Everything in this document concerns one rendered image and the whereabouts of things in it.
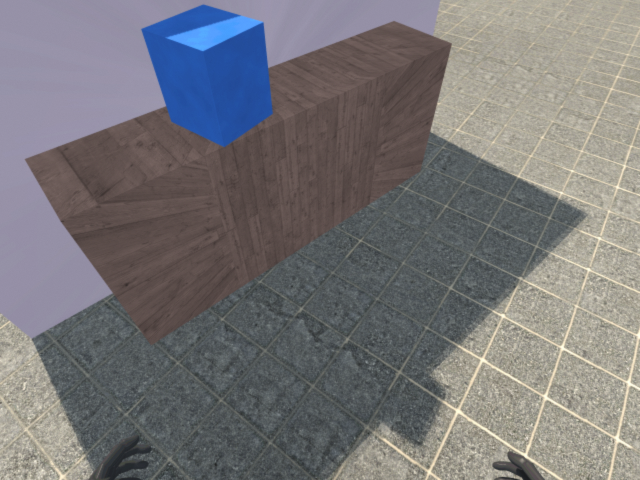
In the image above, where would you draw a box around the carton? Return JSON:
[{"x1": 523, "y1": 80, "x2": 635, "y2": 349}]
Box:
[{"x1": 141, "y1": 4, "x2": 273, "y2": 147}]

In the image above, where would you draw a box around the left robot hand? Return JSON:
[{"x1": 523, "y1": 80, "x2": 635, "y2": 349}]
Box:
[{"x1": 88, "y1": 435, "x2": 152, "y2": 480}]

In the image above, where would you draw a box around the right robot hand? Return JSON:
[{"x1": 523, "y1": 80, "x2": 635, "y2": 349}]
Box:
[{"x1": 492, "y1": 451, "x2": 545, "y2": 480}]

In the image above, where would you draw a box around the pedestal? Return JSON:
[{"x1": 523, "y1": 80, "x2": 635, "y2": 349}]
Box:
[{"x1": 25, "y1": 21, "x2": 452, "y2": 345}]

